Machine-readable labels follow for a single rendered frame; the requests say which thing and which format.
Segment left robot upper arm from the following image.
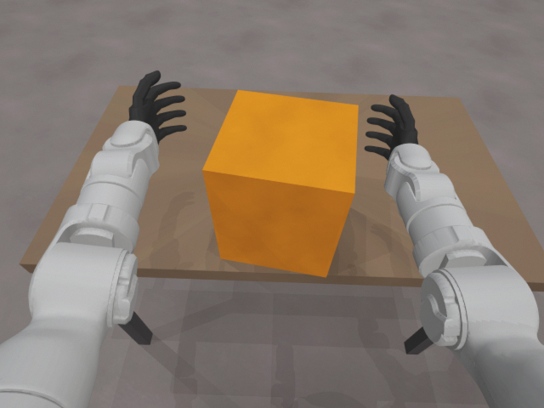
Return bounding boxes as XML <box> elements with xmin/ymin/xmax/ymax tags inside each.
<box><xmin>0</xmin><ymin>242</ymin><xmax>139</xmax><ymax>408</ymax></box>

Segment robot left hand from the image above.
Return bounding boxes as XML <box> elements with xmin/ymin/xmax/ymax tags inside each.
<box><xmin>129</xmin><ymin>71</ymin><xmax>187</xmax><ymax>144</ymax></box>

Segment robot right forearm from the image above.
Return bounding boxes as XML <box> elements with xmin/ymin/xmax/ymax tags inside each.
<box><xmin>384</xmin><ymin>144</ymin><xmax>539</xmax><ymax>332</ymax></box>

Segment robot right hand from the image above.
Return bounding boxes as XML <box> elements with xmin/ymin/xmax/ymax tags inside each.
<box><xmin>365</xmin><ymin>94</ymin><xmax>418</xmax><ymax>160</ymax></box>

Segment robot left forearm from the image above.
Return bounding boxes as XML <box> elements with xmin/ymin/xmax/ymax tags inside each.
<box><xmin>28</xmin><ymin>121</ymin><xmax>160</xmax><ymax>317</ymax></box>

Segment right robot upper arm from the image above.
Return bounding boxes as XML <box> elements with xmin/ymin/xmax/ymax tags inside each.
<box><xmin>420</xmin><ymin>265</ymin><xmax>544</xmax><ymax>408</ymax></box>

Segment table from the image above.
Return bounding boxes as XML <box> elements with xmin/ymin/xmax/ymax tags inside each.
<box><xmin>19</xmin><ymin>85</ymin><xmax>544</xmax><ymax>354</ymax></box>

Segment carton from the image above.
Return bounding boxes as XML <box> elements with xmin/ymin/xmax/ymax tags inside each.
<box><xmin>202</xmin><ymin>90</ymin><xmax>359</xmax><ymax>277</ymax></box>

